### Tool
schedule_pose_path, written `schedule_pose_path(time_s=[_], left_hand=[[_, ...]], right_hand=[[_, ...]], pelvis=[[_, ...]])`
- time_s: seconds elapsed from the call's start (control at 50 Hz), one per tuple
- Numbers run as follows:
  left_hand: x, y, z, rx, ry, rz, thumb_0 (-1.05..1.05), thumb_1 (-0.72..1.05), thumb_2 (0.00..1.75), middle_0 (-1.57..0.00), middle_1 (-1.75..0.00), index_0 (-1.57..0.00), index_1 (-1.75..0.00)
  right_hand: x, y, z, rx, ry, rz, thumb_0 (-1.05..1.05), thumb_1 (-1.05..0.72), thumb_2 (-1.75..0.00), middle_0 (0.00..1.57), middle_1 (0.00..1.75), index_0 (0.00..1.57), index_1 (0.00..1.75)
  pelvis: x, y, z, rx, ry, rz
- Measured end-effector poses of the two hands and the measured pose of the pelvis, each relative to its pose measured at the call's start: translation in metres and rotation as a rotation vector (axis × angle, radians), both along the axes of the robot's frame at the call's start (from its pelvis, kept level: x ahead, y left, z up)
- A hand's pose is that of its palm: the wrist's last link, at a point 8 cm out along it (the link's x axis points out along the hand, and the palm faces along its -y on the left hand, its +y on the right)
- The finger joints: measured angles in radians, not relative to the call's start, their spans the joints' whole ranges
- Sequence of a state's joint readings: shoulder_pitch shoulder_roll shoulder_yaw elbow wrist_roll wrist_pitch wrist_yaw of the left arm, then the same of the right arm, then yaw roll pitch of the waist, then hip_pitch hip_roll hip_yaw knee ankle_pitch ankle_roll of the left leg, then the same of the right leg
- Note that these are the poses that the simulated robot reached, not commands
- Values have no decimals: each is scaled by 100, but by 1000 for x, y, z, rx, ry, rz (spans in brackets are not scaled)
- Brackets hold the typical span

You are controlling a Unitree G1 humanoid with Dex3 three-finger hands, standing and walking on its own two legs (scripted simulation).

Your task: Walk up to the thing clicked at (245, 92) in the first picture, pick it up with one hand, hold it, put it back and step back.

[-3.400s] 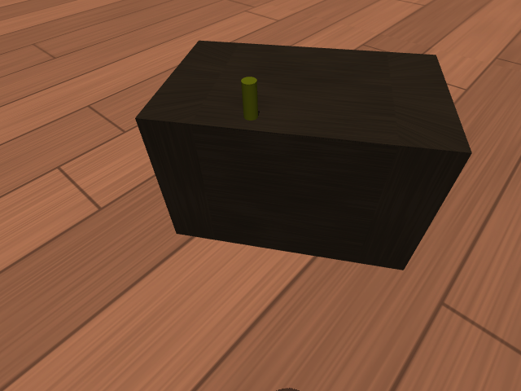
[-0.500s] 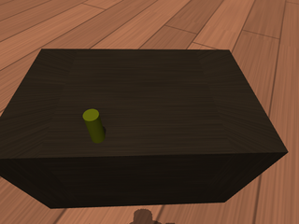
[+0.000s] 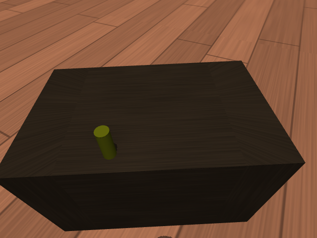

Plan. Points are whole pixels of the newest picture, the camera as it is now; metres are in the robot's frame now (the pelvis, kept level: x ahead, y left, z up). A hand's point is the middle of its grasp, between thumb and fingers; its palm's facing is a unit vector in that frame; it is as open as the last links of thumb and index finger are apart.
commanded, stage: walk up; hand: left
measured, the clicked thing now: (106, 143) +0.44 +0.20 -0.06
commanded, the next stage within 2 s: stand in 0.62 s
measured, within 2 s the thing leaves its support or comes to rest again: neither
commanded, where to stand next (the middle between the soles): +0.07 +0.00 m, yaw +0 degrees
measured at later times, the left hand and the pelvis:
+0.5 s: hand out of the picture +0.10 +0.26 -0.15, palm faces -0.01 -0.95 -0.31, open 7.4 cm; pelvis +0.01 +0.01 +0.01, yaw +0 degrees
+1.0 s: hand out of the picture +0.09 +0.27 -0.15, palm faces -0.01 -0.94 -0.34, open 7.4 cm; pelvis +0.02 +0.01 +0.01, yaw +0 degrees
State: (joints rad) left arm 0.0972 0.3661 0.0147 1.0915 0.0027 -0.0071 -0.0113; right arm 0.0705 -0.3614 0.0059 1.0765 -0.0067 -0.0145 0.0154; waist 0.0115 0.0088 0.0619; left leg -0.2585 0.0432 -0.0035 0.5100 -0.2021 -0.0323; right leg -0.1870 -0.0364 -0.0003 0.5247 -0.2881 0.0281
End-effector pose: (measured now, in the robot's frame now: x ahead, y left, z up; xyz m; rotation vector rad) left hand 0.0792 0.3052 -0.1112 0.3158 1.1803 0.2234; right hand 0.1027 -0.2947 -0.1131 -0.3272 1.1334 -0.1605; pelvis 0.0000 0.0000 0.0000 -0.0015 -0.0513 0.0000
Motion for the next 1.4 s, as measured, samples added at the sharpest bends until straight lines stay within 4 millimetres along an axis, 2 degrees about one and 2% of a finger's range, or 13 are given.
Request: schedule_pose_path(time_s=[0.16,0.28,0.38,0.62,0.74,1.4], left_hand=[[6,-5,-1,-33,16,-12,0,91,90,-21,-30,-20,-30],[7,-6,-4,-48,42,-13,0,91,90,-21,-30,-20,-30],[8,-6,-5,-50,53,-9,0,91,90,-21,-30,-20,-30],[10,-1,-1,-37,48,3,0,91,90,-21,-30,-20,-30],[8,2,1,-25,50,-2,0,91,90,-21,-30,-20,-30],[-3,4,1,-19,65,2,0,91,90,-21,-30,-20,-30]], right_hand=[[-28,-2,4,-14,77,-39,0,-90,-90,20,30,20,30],[-37,-1,6,-23,107,-64,0,-90,-90,20,30,20,30],[-34,2,7,-21,104,-70,0,-90,-90,20,30,20,30],[-6,10,9,-3,49,-52,0,-90,-90,20,30,20,30],[0,11,9,0,47,-41,0,-90,-90,20,30,20,30],[-14,6,8,-7,90,-51,0,-90,-90,20,30,20,30]], pelvis=[[1,4,7,-3,8,-3],[5,6,9,-4,13,-4],[8,8,10,-5,15,-5],[13,10,11,-5,16,-4],[15,10,12,-4,20,-1],[16,10,12,-3,15,6]])
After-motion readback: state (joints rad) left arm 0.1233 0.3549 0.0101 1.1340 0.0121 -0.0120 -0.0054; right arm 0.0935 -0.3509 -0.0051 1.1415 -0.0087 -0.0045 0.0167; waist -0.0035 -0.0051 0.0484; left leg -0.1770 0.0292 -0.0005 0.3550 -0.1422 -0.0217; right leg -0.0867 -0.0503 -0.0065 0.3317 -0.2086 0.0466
